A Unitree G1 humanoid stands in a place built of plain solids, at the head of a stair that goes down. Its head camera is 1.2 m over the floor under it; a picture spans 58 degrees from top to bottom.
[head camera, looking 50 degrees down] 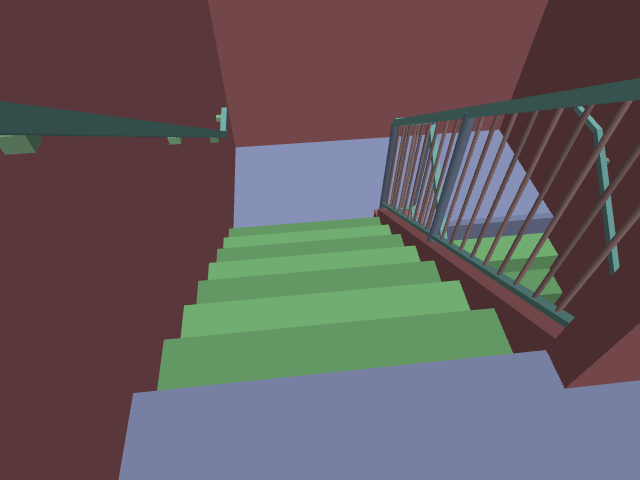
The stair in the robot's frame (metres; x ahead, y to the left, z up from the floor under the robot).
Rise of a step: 0.19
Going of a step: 0.26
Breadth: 1.20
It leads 6 degrees to the left of straight ahead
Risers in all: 8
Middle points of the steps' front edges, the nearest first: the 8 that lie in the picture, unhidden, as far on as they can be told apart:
0.52 -0.08 0.00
0.77 -0.05 -0.19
1.03 -0.02 -0.38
1.29 0.01 -0.58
1.55 0.04 -0.77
1.81 0.06 -0.97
2.07 0.09 -1.16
2.32 0.12 -1.35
